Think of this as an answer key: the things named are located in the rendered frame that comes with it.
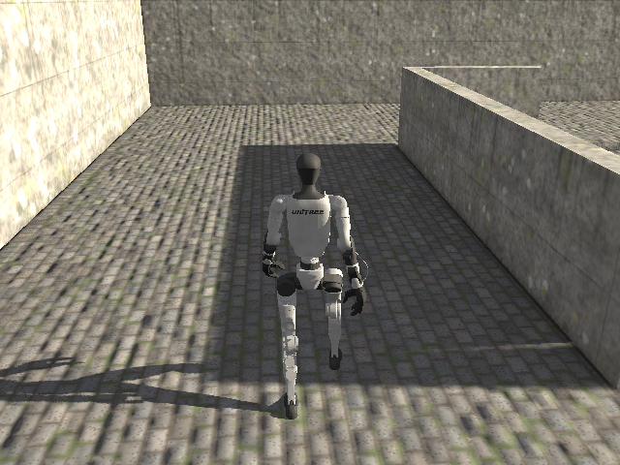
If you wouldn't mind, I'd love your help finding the humanoid robot torso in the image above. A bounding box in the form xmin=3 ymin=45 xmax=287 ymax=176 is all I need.
xmin=287 ymin=191 xmax=332 ymax=291

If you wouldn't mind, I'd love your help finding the left robot forearm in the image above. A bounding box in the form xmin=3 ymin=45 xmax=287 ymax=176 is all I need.
xmin=263 ymin=231 xmax=277 ymax=264

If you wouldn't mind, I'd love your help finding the robot left hand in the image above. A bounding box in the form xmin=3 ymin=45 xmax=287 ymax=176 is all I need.
xmin=263 ymin=260 xmax=285 ymax=278

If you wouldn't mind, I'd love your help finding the right robot forearm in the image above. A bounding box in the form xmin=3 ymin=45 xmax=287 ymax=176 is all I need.
xmin=342 ymin=236 xmax=363 ymax=289

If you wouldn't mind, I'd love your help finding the robot right hand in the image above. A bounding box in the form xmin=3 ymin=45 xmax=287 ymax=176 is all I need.
xmin=343 ymin=286 xmax=366 ymax=316

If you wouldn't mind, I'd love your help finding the right robot upper arm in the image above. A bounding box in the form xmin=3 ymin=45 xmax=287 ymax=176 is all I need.
xmin=329 ymin=195 xmax=352 ymax=251

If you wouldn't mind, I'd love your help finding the robot right shin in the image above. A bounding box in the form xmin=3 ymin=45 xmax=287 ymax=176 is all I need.
xmin=328 ymin=302 xmax=341 ymax=357

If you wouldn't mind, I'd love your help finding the left robot upper arm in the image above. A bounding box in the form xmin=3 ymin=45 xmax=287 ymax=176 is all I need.
xmin=266 ymin=195 xmax=289 ymax=246

